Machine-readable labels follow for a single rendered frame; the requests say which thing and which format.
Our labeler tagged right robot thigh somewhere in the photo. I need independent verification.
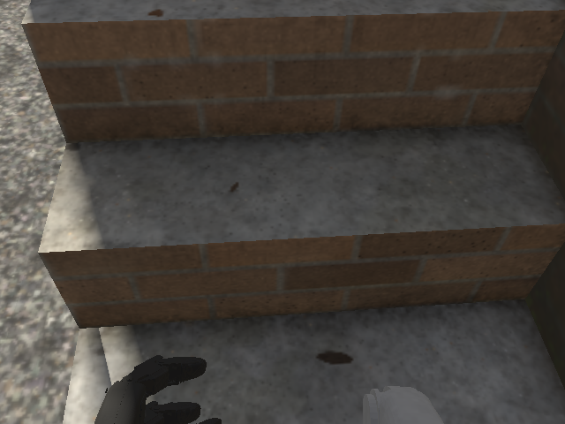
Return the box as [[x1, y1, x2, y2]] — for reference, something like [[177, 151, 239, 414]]
[[363, 386, 444, 424]]

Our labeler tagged left robot hand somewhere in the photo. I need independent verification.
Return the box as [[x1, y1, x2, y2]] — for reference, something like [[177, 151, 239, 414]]
[[94, 355, 222, 424]]

